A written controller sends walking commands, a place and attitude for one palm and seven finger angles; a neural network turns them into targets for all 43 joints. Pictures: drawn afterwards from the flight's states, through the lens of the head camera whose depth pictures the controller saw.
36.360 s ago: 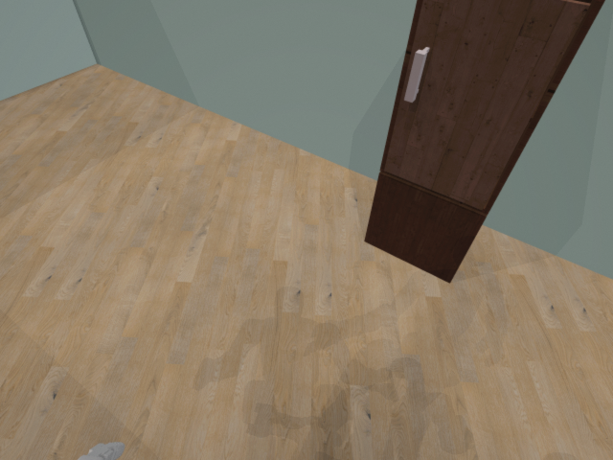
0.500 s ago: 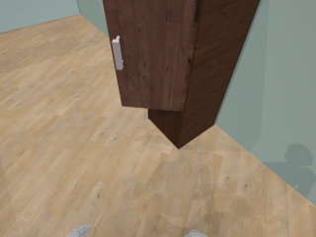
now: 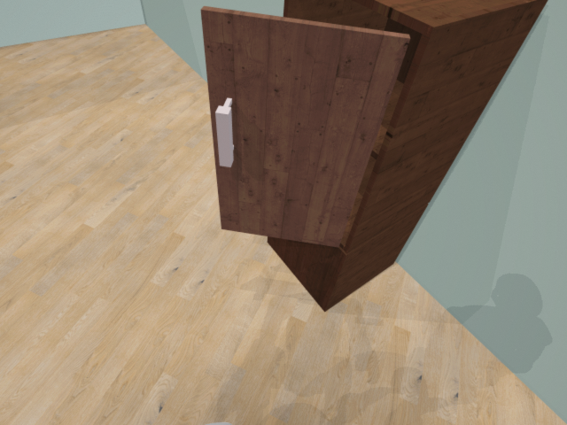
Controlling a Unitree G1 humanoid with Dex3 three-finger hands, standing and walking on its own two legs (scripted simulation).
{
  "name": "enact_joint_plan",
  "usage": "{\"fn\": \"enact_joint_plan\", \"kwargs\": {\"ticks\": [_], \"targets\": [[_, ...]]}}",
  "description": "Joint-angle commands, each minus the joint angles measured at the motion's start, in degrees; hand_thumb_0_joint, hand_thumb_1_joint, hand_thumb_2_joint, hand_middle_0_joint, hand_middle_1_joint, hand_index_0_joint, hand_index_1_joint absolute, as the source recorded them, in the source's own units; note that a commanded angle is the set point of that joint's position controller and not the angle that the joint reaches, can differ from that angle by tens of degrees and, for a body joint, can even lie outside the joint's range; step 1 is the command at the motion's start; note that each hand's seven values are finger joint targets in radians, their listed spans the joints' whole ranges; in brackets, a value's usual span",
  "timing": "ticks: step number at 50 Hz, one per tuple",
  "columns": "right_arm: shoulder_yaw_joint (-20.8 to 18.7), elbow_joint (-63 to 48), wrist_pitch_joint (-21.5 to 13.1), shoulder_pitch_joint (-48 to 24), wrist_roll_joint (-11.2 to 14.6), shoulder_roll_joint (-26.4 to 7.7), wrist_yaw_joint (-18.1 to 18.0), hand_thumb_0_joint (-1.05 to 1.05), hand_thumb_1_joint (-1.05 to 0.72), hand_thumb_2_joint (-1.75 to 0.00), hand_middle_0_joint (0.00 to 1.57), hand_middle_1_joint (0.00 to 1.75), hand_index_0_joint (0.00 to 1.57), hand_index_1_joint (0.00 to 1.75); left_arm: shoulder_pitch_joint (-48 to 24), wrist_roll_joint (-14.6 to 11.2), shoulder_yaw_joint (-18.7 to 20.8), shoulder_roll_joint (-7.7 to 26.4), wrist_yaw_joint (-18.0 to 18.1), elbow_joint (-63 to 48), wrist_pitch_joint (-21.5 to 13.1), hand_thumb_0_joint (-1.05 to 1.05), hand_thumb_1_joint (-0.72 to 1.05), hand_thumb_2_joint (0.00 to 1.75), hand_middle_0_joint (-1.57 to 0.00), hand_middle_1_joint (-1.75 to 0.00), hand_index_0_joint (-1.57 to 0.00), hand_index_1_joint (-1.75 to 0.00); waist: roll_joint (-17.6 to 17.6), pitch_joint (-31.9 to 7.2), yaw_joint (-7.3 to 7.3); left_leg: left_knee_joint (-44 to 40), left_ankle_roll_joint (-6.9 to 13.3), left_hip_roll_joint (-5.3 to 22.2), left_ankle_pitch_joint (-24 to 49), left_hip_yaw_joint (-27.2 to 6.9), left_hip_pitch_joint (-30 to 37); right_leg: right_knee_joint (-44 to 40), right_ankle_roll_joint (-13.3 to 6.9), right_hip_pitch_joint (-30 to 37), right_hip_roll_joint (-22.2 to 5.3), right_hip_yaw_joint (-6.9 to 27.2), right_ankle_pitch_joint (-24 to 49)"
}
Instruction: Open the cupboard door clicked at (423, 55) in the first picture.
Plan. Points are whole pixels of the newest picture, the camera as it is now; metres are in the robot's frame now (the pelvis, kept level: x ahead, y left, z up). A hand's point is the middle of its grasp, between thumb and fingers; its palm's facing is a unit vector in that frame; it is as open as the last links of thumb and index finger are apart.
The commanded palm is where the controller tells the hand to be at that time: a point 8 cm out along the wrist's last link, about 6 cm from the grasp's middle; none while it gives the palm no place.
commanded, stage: come to a stop and stand still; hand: left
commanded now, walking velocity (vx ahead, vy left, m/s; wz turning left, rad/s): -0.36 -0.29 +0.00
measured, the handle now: (227, 132) +0.65 +0.18 +0.04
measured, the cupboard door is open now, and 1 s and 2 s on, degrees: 46 46 46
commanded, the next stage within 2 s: look again from close up in 1.82 s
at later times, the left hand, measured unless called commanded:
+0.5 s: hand out of the picture +0.13 +0.17 -0.16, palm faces -0.02 -0.97 -0.26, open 7.4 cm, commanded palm none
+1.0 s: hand out of the picture +0.04 +0.17 -0.17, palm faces +0.00 -0.97 -0.23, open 7.4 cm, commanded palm none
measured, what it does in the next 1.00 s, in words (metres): steps on the spot: right foot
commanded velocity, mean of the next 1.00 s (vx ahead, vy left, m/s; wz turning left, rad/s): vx -0.08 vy -0.01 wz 0.00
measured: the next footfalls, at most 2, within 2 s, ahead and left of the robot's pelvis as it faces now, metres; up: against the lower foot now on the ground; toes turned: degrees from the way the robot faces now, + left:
right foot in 0.46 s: +0.05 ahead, -0.16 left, +0.00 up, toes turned -4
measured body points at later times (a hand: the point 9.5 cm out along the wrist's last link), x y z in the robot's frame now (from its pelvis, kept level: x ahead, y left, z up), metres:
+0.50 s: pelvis +0.03 -0.03 +0.00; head +0.06 -0.03 +0.45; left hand +0.13 +0.22 -0.14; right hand +0.05 -0.28 -0.15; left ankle +0.08 +0.10 -0.72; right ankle +0.01 -0.16 -0.73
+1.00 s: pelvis +0.01 -0.02 +0.01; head +0.02 -0.01 +0.45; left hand +0.04 +0.22 -0.15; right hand +0.07 -0.25 -0.14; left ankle +0.03 +0.07 -0.73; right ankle +0.01 -0.16 -0.73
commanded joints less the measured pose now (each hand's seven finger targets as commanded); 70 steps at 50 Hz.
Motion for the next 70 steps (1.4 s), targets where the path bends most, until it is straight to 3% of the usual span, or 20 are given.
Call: {"fn": "enact_joint_plan", "kwargs": {"ticks": [1,5,14,18,21,23,24,25,27,31,33,35,37,40,41,43,47,50,56,70], "targets": [[-1.4,0.2,0.2,12.4,-0.1,-9.6,-2.0,0.0,-0.9,-0.9,0.2,0.3,0.2,0.3,-5.6,0.2,-0.4,1.7,0.6,-6.7,-1.4,0.0,0.9,0.9,-0.2,-0.3,-0.2,-0.3,10.1,-0.4,-5.07,-20.3,8.9,17.8,-2.2,-24.1,13.4,27.7,-2.1,-24.2,-0.8,3.7,-3.2],[0.7,-0.6,0.0,4.0,0.5,-6.8,-3.7,0.0,-0.9,-0.9,0.2,0.3,0.2,0.3,-0.2,-0.9,-0.9,0.7,1.1,-3.2,1.2,0.0,0.9,0.9,-0.2,-0.3,-0.2,-0.3,7.7,-4.0,-0.7,-15.7,5.8,14.2,34.5,-9.4,10.4,15.3,0.9,-11.3,-1.0,4.6,3.3],[-2.0,-0.2,3.1,3.5,0.1,-10.7,-4.3,0.0,-0.9,-0.9,0.2,0.3,0.2,0.3,-6.4,0.1,1.2,3.6,1.0,-8.7,4.8,0.0,0.9,0.9,-0.2,-0.3,-0.2,-0.3,10.7,-2.3,-2.44,-14.9,8.2,17.1,23.4,-11.7,10.6,16.4,0.7,-15.2,1.9,5.0,0.6],[-2.7,-0.2,3.3,3.8,0.1,-11.4,-3.8,0.0,-0.9,-0.9,0.2,0.3,0.2,0.3,-7.6,-0.2,0.7,2.9,1.0,-10.1,4.1,0.0,0.9,0.9,-0.2,-0.3,-0.2,-0.3,12.6,-4.8,-2.98,-12.7,7.2,15.7,24.5,-11.4,11.6,3.3,0.0,-8.7,2.4,2.7,1.5],[-3.0,-0.2,3.6,3.9,0.9,-10.8,-3.1,0.0,-0.9,-0.9,0.2,0.3,0.2,0.3,-4.1,-0.1,0.8,4.3,1.3,-9.3,3.0,0.0,0.9,0.9,-0.2,-0.3,-0.2,-0.3,9.1,-6.2,-1.16,-8.0,3.1,10.7,15.5,-8.4,7.9,-13.6,-0.6,2.1,2.4,2.5,16.3],[-1.7,-1.7,4.1,4.1,1.6,-4.0,-2.1,0.0,-0.9,-0.9,0.2,0.3,0.2,0.3,-5.8,0.4,1.5,11.1,2.1,-9.5,1.6,0.0,0.9,0.9,-0.2,-0.3,-0.2,-0.3,-10.6,-3.6,-2.21,2.4,-3.5,-0.9,-13.4,0.1,-0.9,-21.3,-7.2,3.2,-14.2,18.9,30.8],[-1.4,-2.2,4.9,2.3,1.5,-4.7,-1.8,0.0,-0.9,-0.9,0.2,0.3,0.2,0.3,-7.0,0.1,1.0,11.4,2.1,-10.0,1.1,0.0,0.9,0.9,-0.2,-0.3,-0.2,-0.3,-9.3,-3.4,-0.92,10.3,-3.6,-1.3,-21.5,-2.7,1.1,-22.9,-11.4,-2.9,-18.1,19.2,30.2],[-1.4,-2.3,5.1,2.4,1.5,-3.6,-1.3,0.0,-0.9,-0.9,0.2,0.3,0.2,0.3,-9.7,0.3,0.6,11.2,2.1,-10.5,1.2,0.0,0.9,0.9,-0.2,-0.3,-0.2,-0.3,-5.8,-2.6,-2.0,14.2,-3.5,-1.9,-20.4,-3.5,2.2,-22.9,-11.8,-6.1,-16.3,16.6,26.2],[-1.1,-1.0,5.2,2.8,1.2,-3.5,-1.6,0.0,-0.9,-0.9,0.2,0.3,0.2,0.3,-11.2,0.1,0.6,8.9,2.6,-9.7,0.8,0.0,0.9,0.9,-0.2,-0.3,-0.2,-0.3,-9.7,-2.7,-2.65,13.5,-3.8,-1.7,-17.7,-3.9,-0.3,-19.0,-10.3,0.2,-12.2,13.8,40.1],[-0.8,0.2,4.5,4.4,1.6,-4.5,-1.6,0.0,-0.9,-0.9,0.2,0.3,0.2,0.3,-9.2,-0.2,0.7,9.9,2.5,-8.3,0.4,0.0,0.9,0.9,-0.2,-0.3,-0.2,-0.3,-8.6,-2.8,-1.69,0.4,-4.6,-2.9,-12.8,-2.6,3.2,-15.0,-9.3,5.6,-11.7,13.2,46.6],[-0.7,1.2,4.1,6.2,1.4,-4.4,-1.8,0.0,-0.9,-0.9,0.2,0.3,0.2,0.3,-9.5,-0.7,0.7,9.5,2.4,-7.7,0.6,0.0,0.9,0.9,-0.2,-0.3,-0.2,-0.3,-5.4,-1.6,-2.34,-8.6,-3.9,-2.8,-3.4,-3.0,9.7,-13.5,-7.1,1.6,-10.5,12.6,39.7],[-0.7,1.2,3.2,6.2,1.0,-7.0,-2.1,0.0,-0.9,-0.9,0.2,0.3,0.2,0.3,-8.8,-1.1,0.1,6.9,2.0,-8.0,0.9,0.0,0.9,0.9,-0.2,-0.3,-0.2,-0.3,4.2,-2.9,-1.41,-10.1,-0.8,3.7,11.1,-9.3,14.5,-11.5,-3.1,-3.1,-4.5,8.8,25.8],[-0.6,0.8,3.6,4.2,0.8,-8.1,-2.2,0.0,-0.9,-0.9,0.2,0.3,0.2,0.3,-9.2,-0.5,-0.2,5.0,2.3,-7.6,1.7,0.0,0.9,0.9,-0.2,-0.3,-0.2,-0.3,2.9,0.2,-0.48,-12.0,0.8,5.7,2.5,-10.5,7.4,-14.6,-1.9,-0.4,-1.5,6.8,12.5],[0.0,1.2,3.3,3.2,0.8,-7.0,-2.2,0.0,-0.9,-0.9,0.2,0.3,0.2,0.3,-8.8,-0.5,-0.5,4.7,1.8,-6.2,2.0,0.0,0.9,0.9,-0.2,-0.3,-0.2,-0.3,6.8,1.5,-0.69,-15.8,0.4,3.7,-3.7,-10.5,6.6,-15.2,-2.2,-0.6,-1.1,6.9,11.0],[0.4,-3.4,1.7,-2.0,1.8,-7.1,-1.9,0.0,-0.9,-0.9,0.2,0.3,0.2,0.3,-0.5,-0.1,-1.7,5.1,4.7,-4.3,-0.3,0.0,0.9,0.9,-0.2,-0.3,-0.2,-0.3,4.7,1.1,1.55,-0.1,-1.4,2.8,8.3,-6.1,8.0,-14.6,-2.6,-1.5,-5.2,10.5,33.8],[0.9,-3.9,1.7,6.0,1.1,-3.7,-1.9,0.0,-0.9,-0.9,0.2,0.3,0.2,0.3,-4.4,-0.1,-1.1,8.3,3.9,-6.5,-1.5,0.0,0.9,0.9,-0.2,-0.3,-0.2,-0.3,1.8,-8.6,-3.35,-3.2,-1.5,-0.2,3.8,-5.3,8.9,-8.1,-4.8,5.7,-9.2,11.6,52.2],[0.5,-3.9,1.6,6.2,1.1,-6.4,-2.2,0.0,-0.9,-0.9,0.2,0.3,0.2,0.3,-4.3,-0.1,-1.9,5.1,3.8,-7.4,-0.2,0.0,0.9,0.9,-0.2,-0.3,-0.2,-0.3,7.4,-8.8,-2.22,-4.5,0.8,4.4,24.2,-8.8,14.5,-7.0,-2.9,0.3,-1.8,5.3,23.9],[0.7,-4.8,2.0,3.9,1.1,-6.7,-2.3,0.0,-0.9,-0.9,0.2,0.3,0.2,0.3,-3.1,-0.1,-2.4,4.0,3.4,-6.7,0.6,0.0,0.9,0.9,-0.2,-0.3,-0.2,-0.3,3.9,0.7,-1.53,-8.1,1.6,3.8,10.4,-10.1,7.3,-10.9,-2.1,-2.6,-0.8,5.7,13.9],[0.2,-5.1,2.5,3.7,0.8,-7.8,-1.6,0.0,-0.9,-0.9,0.2,0.3,0.2,0.3,-1.7,0.3,-2.6,4.3,2.6,-7.6,1.2,0.0,0.9,0.9,-0.2,-0.3,-0.2,-0.3,4.2,5.6,-1.73,-17.7,1.2,3.1,-19.4,-12.8,0.7,-12.1,-2.1,-4.8,0.1,5.4,7.5],[0.6,-1.4,2.3,7.1,1.0,-6.1,-1.5,0.0,-0.9,-0.9,0.2,0.3,0.2,0.3,2.6,0.2,-2.6,3.3,2.3,-6.2,0.3,0.0,0.9,0.9,-0.2,-0.3,-0.2,-0.3,1.8,3.6,-1.92,-16.6,0.9,1.9,-18.2,-11.2,2.2,-17.1,-2.3,-7.0,-1.3,8.0,2.7]]}}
